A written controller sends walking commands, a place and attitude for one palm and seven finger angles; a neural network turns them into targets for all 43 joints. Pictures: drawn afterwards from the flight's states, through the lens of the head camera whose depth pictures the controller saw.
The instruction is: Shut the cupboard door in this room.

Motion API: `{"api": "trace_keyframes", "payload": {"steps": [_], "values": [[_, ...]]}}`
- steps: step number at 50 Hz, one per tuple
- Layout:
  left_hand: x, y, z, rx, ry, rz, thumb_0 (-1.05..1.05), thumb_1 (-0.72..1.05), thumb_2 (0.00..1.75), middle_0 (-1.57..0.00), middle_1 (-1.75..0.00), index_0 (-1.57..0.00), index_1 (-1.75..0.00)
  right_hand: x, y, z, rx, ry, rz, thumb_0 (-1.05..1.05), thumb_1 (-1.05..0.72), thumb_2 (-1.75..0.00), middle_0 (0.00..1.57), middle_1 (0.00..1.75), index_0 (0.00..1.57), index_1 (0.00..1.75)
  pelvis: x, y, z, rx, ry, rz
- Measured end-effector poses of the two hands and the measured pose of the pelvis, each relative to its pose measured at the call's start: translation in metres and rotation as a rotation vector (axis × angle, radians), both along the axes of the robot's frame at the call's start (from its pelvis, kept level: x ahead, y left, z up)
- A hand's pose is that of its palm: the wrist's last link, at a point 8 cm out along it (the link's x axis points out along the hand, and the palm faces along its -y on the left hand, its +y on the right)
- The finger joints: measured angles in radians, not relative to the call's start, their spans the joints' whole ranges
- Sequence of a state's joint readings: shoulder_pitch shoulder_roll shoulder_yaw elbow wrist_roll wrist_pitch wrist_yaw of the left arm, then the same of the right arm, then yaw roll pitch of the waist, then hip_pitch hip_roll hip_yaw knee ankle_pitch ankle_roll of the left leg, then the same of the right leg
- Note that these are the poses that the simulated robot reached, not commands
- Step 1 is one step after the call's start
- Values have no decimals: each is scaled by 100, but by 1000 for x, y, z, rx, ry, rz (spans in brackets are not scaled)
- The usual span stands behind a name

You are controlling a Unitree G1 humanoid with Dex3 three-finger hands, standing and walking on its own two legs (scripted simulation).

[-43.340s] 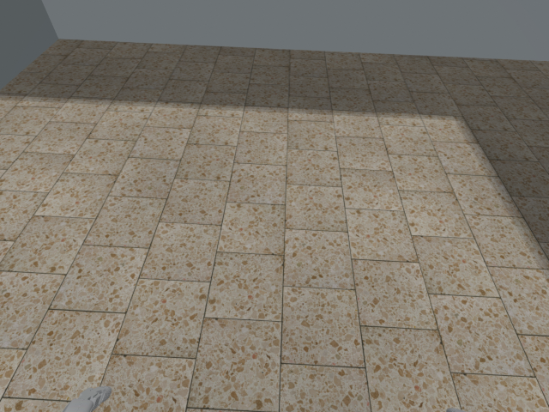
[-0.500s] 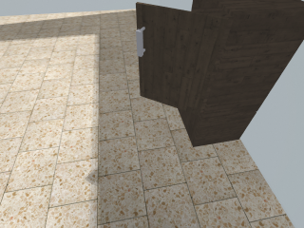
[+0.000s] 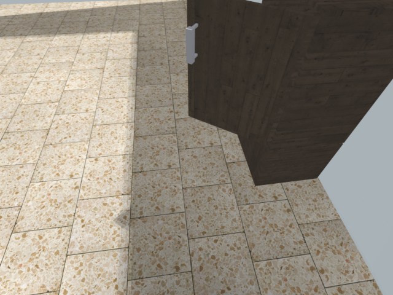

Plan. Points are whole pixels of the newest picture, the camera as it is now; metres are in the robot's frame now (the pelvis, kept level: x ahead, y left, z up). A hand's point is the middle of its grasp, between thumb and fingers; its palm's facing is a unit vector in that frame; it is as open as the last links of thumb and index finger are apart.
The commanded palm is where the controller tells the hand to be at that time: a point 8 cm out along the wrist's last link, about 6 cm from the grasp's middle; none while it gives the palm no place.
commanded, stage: walk to a spot facing it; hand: left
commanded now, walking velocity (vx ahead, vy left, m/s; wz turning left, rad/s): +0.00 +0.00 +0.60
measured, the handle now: (193, 43) +0.97 +0.05 +0.02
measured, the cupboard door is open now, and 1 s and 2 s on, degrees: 54 54 54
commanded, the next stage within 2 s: turn to face it in 1.82 s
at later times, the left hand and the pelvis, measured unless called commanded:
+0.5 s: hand out of the picture +0.04 +0.24 -0.16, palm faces +0.30 -0.92 -0.26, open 7.4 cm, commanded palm none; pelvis -0.01 +0.00 +0.00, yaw +17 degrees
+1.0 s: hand out of the picture -0.05 +0.10 -0.15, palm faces +0.64 -0.71 -0.27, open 7.4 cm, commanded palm none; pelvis +0.09 -0.03 +0.00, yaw +40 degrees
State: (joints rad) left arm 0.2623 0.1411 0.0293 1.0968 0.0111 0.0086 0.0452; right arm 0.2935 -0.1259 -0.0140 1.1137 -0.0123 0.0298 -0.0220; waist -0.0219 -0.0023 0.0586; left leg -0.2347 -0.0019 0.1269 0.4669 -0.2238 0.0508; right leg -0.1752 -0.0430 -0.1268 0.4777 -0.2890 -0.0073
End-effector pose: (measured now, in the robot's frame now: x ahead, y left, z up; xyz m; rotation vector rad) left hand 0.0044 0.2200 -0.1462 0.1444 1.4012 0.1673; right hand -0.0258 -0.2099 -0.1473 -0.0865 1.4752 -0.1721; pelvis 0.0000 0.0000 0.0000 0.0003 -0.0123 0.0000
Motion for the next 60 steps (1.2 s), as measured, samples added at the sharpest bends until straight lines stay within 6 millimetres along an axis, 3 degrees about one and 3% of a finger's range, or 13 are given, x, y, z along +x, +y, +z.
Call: {"api": "trace_keyframes", "payload": {"steps": [5, 11, 17, 24, 33, 36, 40, 44, 47, 50, 54, 57, 60], "values": [[-2, 12, -8, 16, -33, 63, 0, 91, 90, -20, -30, -20, -30, 20, -7, -5, -20, -5, 62, 0, -91, -90, 20, 30, 20, 30, -4, 2, -9, -20, 5, 63], [-5, 36, -27, 15, -75, 148, 0, 91, 90, -20, -30, -20, -30, 65, -11, -3, -88, -76, 172, 0, -91, -90, 20, 30, 20, 30, -6, 15, -22, -26, -1, 155], [4, 55, -5, 39, -115, 175, 0, 91, 90, -20, -30, -20, -30, 100, -13, 16, -125, -149, 265, 0, -91, -90, 20, 30, 20, 30, -13, 19, -6, -38, 30, 209], [11, 65, 16, 91, -200, 223, 0, 91, 90, -20, -30, -20, -30, 132, -21, 28, -124, -179, 354, 0, -90, -90, 20, 30, 20, 30, -11, 6, 4, -47, 57, 290], [2, 32, 30, 139, -222, 302, 0, 91, 90, -20, -30, -20, -30, 173, -46, 11, -66, -165, 446, 0, -90, -90, 20, 30, 20, 30, 13, -30, -1, -23, 70, 415], [-17, 12, 32, 166, -197, 360, 0, 91, 90, -20, -30, -20, -30, 197, -52, 1, -45, -155, 487, 0, -90, -90, 20, 30, 20, 30, 26, -41, -4, 0, 65, 456], [-43, -17, 39, 158, -113, 468, 0, 91, 90, -20, -30, -20, -30, 233, -44, 4, -8, -160, 559, 0, -91, -90, 20, 30, 20, 30, 47, -43, 4, 20, 55, 526], [-61, -46, 38, 134, -46, 557, 0, 91, 90, -20, -30, -20, -30, 273, -23, 3, 23, -166, 641, 0, -91, -90, 20, 30, 19, 30, 67, -41, 6, 45, 48, 595], [-75, -69, 34, 102, 4, 632, 0, 91, 90, -20, -30, -20, -30, 305, 4, 1, 43, -170, 718, 0, -91, -90, 20, 30, 19, 30, 80, -36, 4, 52, 42, 645], [-89, -92, 29, 58, 66, 711, 0, 91, 90, -20, -30, -20, -30, 340, 43, -2, 67, -194, 800, 0, -91, -90, 19, 30, 19, 30, 92, -27, 0, 47, 40, 690], [-103, -115, 20, -12, 155, 808, 0, 91, 90, -20, -30, -20, -30, 386, 108, -2, 104, -264, 913, 0, -91, -90, 19, 30, 19, 30, 110, -8, -9, 40, 46, 743], [-108, -118, 10, -59, 201, 866, 0, 91, 90, -20, -30, -20, -30, 416, 159, -2, 127, -346, 983, 0, -91, -90, 19, 30, 19, 30, 123, 15, -19, 32, 42, 787], [-101, -98, -4, -78, 199, 898, 0, 91, 90, -20, -30, -20, -30, 436, 192, 0, 132, -428, 1017, 0, -91, -90, 20, 30, 19, 30, 134, 36, -28, 14, 28, 823]]}}
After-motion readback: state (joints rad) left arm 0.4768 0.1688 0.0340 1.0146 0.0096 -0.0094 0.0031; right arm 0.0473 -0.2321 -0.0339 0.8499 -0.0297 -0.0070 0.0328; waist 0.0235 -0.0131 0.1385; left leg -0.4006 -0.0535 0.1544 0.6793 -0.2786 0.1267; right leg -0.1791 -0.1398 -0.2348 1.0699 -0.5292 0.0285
